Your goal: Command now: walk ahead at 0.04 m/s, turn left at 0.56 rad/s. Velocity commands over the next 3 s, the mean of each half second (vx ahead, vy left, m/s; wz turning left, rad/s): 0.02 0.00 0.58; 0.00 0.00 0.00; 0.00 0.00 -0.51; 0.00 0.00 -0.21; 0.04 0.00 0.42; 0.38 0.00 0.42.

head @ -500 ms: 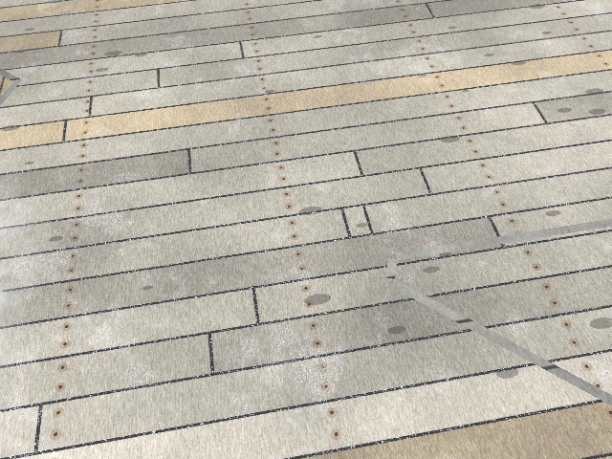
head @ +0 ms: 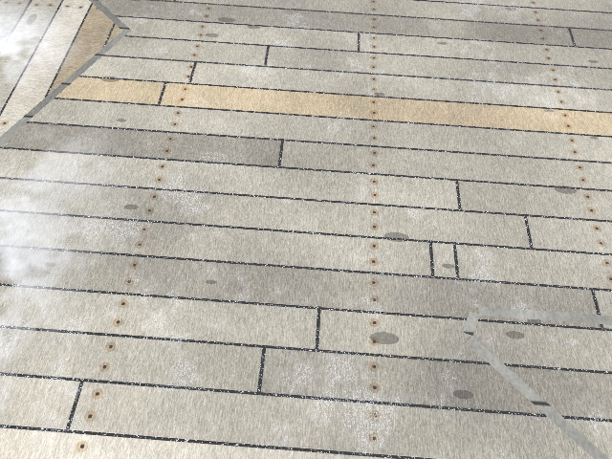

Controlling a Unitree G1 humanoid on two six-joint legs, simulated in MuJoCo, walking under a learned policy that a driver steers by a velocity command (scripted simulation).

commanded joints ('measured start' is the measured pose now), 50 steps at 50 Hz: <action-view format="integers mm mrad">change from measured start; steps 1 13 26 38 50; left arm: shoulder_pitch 55 -18 60 116 159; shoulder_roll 81 106 198 78 90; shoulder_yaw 24 39 71 24 30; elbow -40 -88 -49 37 3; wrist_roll -3 6 -23 -15 -22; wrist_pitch -10 -34 -4 15 25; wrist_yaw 0 3 -16 -18 -40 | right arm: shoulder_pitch -30 64 -34 -106 -139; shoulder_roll -167 -156 -76 -29 -125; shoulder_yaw -50 -66 -29 16 -31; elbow -81 -50 -124 -28 33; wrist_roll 2 9 17 -32 13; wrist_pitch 1 27 42 -35 11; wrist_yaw -15 -12 25 4 -28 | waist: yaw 16 -11 59 51 66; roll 148 -112 -184 150 115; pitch -197 -90 -130 -129 -109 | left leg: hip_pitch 111 -227 45 244 280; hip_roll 223 28 93 281 377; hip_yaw -291 -34 153 23 20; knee -152 748 172 -124 -7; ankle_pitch -103 -342 -270 289 256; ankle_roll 159 -116 -99 139 129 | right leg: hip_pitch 96 346 442 165 256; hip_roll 25 -266 -302 -82 -24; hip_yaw -18 156 -47 -79 -181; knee -80 -554 -486 -21 -328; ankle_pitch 53 387 596 4 90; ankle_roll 7 -251 -278 26 -77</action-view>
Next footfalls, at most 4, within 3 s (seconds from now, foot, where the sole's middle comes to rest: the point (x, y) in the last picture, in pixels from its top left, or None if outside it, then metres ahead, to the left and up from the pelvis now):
0.16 right None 0.10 -0.16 -0.77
0.58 left None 0.01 0.10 -0.77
1.02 right None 0.05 -0.12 -0.77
1.52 left None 0.07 0.10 -0.77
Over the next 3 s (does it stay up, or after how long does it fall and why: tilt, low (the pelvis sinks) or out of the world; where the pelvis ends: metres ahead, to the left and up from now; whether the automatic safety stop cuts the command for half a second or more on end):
stays up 0.21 0.00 0.01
